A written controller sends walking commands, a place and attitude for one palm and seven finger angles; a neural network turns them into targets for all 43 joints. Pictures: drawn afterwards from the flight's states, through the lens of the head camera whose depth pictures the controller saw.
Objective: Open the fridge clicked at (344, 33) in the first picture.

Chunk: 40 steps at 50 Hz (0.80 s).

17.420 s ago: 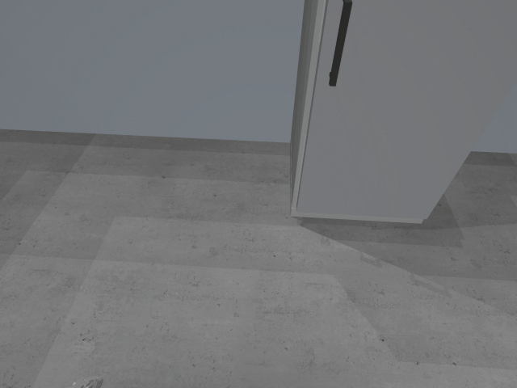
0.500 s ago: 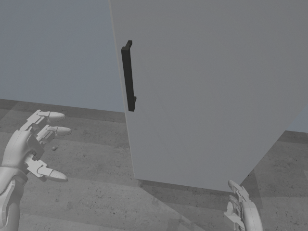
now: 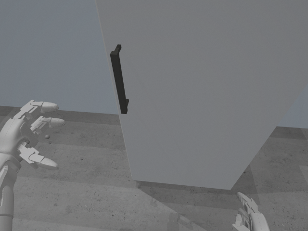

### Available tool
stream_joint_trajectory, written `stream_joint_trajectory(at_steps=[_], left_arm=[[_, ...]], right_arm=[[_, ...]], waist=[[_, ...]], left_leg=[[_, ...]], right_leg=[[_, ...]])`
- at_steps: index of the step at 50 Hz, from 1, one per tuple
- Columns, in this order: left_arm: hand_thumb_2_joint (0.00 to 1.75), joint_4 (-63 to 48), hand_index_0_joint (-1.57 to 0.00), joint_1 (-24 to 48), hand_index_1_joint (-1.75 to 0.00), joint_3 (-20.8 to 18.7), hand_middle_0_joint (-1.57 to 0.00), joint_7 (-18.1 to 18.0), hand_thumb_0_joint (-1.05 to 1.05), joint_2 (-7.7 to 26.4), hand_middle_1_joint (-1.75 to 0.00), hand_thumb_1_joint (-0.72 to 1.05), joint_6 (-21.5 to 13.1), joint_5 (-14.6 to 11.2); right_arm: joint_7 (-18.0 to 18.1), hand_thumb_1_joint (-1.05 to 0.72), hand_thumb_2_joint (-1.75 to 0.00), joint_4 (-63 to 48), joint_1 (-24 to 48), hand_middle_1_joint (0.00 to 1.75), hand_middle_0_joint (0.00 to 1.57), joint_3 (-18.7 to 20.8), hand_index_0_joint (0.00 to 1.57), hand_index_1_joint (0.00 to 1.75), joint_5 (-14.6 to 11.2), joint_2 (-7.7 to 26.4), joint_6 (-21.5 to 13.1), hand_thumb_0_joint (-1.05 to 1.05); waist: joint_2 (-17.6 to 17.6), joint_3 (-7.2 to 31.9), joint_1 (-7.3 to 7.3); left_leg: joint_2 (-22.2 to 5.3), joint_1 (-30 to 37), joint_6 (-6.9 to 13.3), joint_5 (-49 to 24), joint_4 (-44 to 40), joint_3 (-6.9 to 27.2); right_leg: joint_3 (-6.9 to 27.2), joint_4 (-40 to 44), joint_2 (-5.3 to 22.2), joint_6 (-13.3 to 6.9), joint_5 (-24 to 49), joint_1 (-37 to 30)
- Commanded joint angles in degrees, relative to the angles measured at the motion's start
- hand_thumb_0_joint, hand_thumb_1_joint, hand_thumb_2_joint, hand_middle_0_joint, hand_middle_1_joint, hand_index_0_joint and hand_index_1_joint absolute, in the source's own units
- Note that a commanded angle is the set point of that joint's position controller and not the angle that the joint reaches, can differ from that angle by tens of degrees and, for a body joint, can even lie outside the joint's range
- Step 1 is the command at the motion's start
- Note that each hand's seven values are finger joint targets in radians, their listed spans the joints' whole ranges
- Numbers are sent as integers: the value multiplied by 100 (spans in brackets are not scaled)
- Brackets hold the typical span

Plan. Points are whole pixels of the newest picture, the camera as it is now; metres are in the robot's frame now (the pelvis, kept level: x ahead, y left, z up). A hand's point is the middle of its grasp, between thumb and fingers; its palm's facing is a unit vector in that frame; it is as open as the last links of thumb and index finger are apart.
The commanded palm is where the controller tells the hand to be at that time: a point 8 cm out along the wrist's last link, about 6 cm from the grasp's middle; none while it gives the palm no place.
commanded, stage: raise the hand to about handle height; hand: left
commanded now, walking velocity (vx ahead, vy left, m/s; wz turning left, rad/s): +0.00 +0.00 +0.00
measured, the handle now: (121, 82) +0.51 +0.15 +0.12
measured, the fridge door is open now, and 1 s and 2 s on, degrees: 0 0 0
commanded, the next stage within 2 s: move the hooked fingers beside the handle in 0.22 s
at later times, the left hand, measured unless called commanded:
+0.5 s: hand (56, 131) +0.29 +0.26 +0.14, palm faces +0.05 -1.00 -0.05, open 14.0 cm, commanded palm +0.27 +0.30 +0.15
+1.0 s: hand (75, 115) +0.35 +0.24 +0.14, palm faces +0.00 -1.00 -0.03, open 14.0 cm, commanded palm +0.33 +0.28 +0.14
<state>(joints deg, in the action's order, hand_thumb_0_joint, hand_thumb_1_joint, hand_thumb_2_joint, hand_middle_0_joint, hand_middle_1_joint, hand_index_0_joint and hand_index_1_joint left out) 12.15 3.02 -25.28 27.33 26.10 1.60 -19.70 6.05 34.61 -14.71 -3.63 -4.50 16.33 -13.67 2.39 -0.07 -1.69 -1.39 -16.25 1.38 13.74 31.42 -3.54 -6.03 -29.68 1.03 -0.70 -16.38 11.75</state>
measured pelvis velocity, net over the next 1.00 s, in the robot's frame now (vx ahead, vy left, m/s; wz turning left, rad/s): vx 0.00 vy -0.01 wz -0.01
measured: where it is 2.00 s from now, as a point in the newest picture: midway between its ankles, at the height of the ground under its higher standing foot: outside the picture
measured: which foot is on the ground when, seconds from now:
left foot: down 0.00-1.00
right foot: down 0.00-1.00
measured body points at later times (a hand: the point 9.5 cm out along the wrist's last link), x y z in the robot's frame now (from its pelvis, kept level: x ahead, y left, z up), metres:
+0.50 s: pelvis +0.00 -0.02 +0.00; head -0.01 -0.04 +0.45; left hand +0.28 +0.31 +0.15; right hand +0.18 -0.26 -0.07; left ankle +0.04 +0.10 -0.73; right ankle +0.00 -0.11 -0.73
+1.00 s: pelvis +0.00 -0.01 +0.00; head +0.01 -0.02 +0.45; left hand +0.34 +0.29 +0.14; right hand +0.15 -0.26 -0.09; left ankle +0.04 +0.10 -0.73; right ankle +0.00 -0.11 -0.73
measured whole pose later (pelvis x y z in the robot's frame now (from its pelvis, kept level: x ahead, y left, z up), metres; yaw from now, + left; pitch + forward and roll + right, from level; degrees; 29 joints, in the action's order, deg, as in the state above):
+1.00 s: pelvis +0.00 -0.01 +0.00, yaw -1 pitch +0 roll +0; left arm 25.8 17.0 -21.2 23.0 24.5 -0.7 -16.5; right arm 6.7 36.0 -16.0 -2.8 -4.9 16.3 -10.7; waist 2.3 0.8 -0.2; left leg -1.8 -18.0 0.8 14.2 31.9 -4.1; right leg -5.3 -31.4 0.6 -1.3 -17.3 14.4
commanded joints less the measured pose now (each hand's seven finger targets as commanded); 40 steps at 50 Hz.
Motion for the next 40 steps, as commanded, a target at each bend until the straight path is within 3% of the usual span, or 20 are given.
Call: stream_joint_trajectory(at_steps=[1,3,5,8,9,12,14,18,23,25,28,29,31,33,34,36,40], left_arm=[[30,-1462,-30,1559,-120,-765,-30,-146,0,1696,-120,-50,-575,-150],[30,-1320,-30,1491,-120,-757,-30,-139,0,1638,-120,-50,-566,-164],[30,-984,-30,1405,-120,-627,-30,-69,0,1515,-120,-50,-479,-179],[30,-1067,-30,1568,-120,-554,-30,-14,0,1521,-120,-50,-435,-171],[30,-1039,-30,1527,-120,-601,-30,9,0,1614,-120,-50,-430,-165],[30,-1108,-30,1530,-120,-629,-30,20,0,1572,-120,-50,-482,-201],[30,-1027,-30,1443,-120,-709,-30,14,0,1640,-120,-50,-497,-237],[30,-730,-30,1770,-120,-630,-30,-4,0,1631,-120,-50,-482,-204],[30,-581,-30,2516,-120,-386,-30,-44,0,1598,-120,-50,-580,-96],[30,-431,-30,2541,-120,-446,-30,-39,0,1695,-120,-50,-596,-90],[30,-273,-30,2669,-120,-282,-30,-68,0,1558,-120,-50,-600,-25],[30,-30,-30,2656,-120,-398,-30,-83,0,1693,-120,-50,-571,-45],[30,14,-30,2763,-120,-308,-30,-93,0,1592,-120,-50,-556,-13],[30,145,-30,2782,-120,-457,-30,-155,0,1769,-120,-50,-558,39],[30,147,-30,2789,-120,-470,-30,-171,0,1788,-120,-50,-570,7],[30,-6,-30,2840,-120,-453,-30,-198,0,1743,-120,-50,-618,47],[30,7,-30,2819,-120,-350,-30,-254,0,1582,-120,-50,-660,40]], right_arm=[[65,-90,-90,-900,682,30,20,265,20,30,38,626,-414,0],[81,-90,-90,-865,669,30,20,283,20,30,34,638,-419,0],[79,-90,-90,-818,642,30,20,283,20,30,18,650,-384,0],[97,-90,-90,-845,682,30,20,299,20,30,-5,665,-381,0],[88,-90,-90,-855,673,30,20,299,20,30,17,668,-363,0],[85,-90,-90,-873,700,30,20,299,20,30,6,643,-370,0],[76,-90,-90,-843,684,30,20,300,20,30,13,644,-353,0],[119,-90,-90,-804,677,30,20,302,20,30,-26,651,-308,0],[183,-90,-90,-758,632,30,20,303,20,30,-34,654,-277,0],[180,-90,-90,-744,618,30,20,305,20,30,-18,669,-259,0],[176,-90,-90,-764,606,30,20,294,20,30,-27,652,-243,0],[169,-90,-90,-725,548,30,20,298,20,30,-19,690,-206,0],[154,-90,-90,-766,567,30,20,306,20,30,-30,676,-194,0],[142,-90,-90,-762,550,30,20,305,20,30,-25,696,-173,0],[126,-90,-90,-784,527,30,20,300,20,30,-9,701,-144,0],[104,-90,-90,-831,529,30,20,324,20,30,-19,677,-141,0],[81,-90,-90,-825,478,30,20,333,20,30,-21,686,-116,0]], waist=[[473,1158,-58],[414,1129,-35],[69,866,4],[265,950,18],[119,1002,-16],[154,1148,-12],[-20,1051,-35],[92,833,61],[145,1012,161],[54,1133,128],[212,1147,133],[-95,1090,103],[3,1201,107],[121,1175,72],[-81,1218,43],[208,1473,39],[86,1355,76]], left_leg=[[83,969,52,-696,-501,481],[91,954,59,-686,-485,469],[86,780,79,-605,-463,420],[106,809,76,-564,-421,429],[87,821,88,-673,-363,395],[114,869,94,-813,-326,392],[99,781,94,-812,-277,360],[118,644,82,-458,-298,364],[124,743,95,-454,-275,376],[112,708,102,-556,-229,371],[124,734,89,-508,-269,375],[100,609,92,-545,-238,383],[118,623,102,-562,-238,346],[118,572,84,-550,-257,366],[97,521,90,-645,-254,364],[117,676,98,-731,-238,310],[88,705,104,-800,-274,316]], right_leg=[[262,520,-149,-63,862,216],[276,527,-136,-46,914,253],[336,586,-122,-9,919,308],[347,552,-104,2,866,353],[418,554,-89,5,995,262],[380,482,-90,13,1196,226],[451,510,-70,42,1227,204],[498,575,-61,63,776,452],[501,542,-56,59,751,465],[570,512,-27,57,917,364],[475,473,-47,32,863,460],[529,485,-42,36,901,359],[541,451,-28,52,966,386],[495,425,-28,22,923,397],[518,413,-21,19,1028,258],[512,364,-34,23,1167,258],[441,344,-84,3,1251,345]])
